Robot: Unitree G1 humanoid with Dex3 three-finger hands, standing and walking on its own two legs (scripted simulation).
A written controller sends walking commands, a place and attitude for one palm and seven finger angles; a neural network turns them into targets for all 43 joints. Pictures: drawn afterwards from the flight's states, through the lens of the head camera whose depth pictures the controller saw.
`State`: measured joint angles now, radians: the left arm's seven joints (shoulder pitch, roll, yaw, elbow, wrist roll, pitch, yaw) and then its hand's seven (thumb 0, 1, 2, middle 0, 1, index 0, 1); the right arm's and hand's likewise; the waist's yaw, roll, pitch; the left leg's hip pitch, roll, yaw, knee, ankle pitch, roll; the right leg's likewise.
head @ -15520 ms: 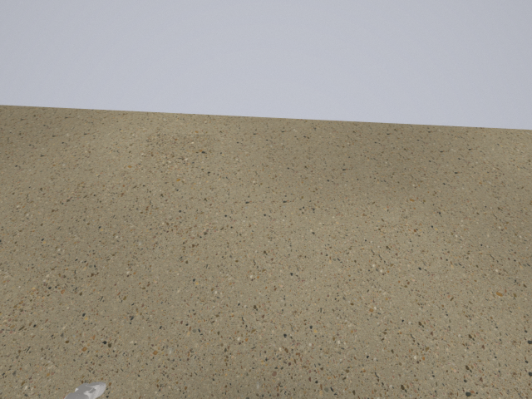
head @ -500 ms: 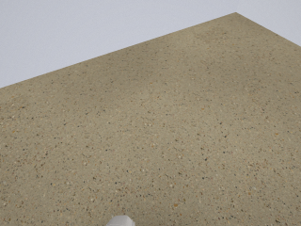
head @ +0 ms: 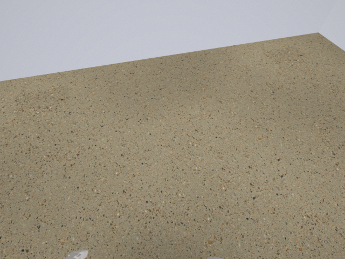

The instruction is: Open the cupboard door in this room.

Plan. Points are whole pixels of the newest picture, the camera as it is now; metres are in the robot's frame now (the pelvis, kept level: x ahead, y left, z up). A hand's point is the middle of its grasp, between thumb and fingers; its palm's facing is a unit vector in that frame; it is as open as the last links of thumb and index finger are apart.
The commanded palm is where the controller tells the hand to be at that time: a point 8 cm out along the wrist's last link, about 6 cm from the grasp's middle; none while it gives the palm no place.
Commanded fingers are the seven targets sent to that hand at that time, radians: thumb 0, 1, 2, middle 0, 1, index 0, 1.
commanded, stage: turn or walk to find it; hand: left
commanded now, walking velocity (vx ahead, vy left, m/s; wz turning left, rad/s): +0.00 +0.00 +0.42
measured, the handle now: out of the picture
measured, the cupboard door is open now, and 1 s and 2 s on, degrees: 0 0 0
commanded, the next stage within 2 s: stand and wait in 1.34 s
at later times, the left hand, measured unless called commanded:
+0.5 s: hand out of the picture -0.04 +0.18 -0.17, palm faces +0.27 -0.93 -0.25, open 7.4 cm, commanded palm none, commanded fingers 0.00 0.90 0.90 -0.20 -0.30 -0.20 -0.30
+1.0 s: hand out of the picture -0.03 +0.20 -0.16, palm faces +0.42 -0.87 -0.27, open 7.4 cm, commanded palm none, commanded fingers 0.00 0.90 0.90 -0.20 -0.30 -0.20 -0.30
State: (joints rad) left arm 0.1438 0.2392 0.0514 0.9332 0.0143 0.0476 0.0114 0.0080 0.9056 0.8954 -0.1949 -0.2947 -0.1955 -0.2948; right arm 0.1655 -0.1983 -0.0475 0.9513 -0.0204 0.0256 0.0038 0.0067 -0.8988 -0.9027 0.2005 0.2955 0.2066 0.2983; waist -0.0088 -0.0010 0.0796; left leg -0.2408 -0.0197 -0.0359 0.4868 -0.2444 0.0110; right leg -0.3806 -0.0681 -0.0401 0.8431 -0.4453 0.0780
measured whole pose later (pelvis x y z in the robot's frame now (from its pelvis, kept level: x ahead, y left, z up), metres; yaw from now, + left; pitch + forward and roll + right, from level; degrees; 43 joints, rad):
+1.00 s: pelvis -0.05 -0.03 +0.00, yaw +25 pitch +0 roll +1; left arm 0.14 0.22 0.05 0.92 0.01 0.03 0.01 0.01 0.90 0.90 -0.20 -0.29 -0.20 -0.29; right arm 0.20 -0.21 -0.06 0.96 -0.02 0.04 0.00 0.01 -0.90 -0.90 0.20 0.30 0.21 0.30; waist -0.03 0.02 0.06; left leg -0.30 -0.04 -0.06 0.52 -0.22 0.00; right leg -0.28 -0.04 -0.05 0.62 -0.35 0.06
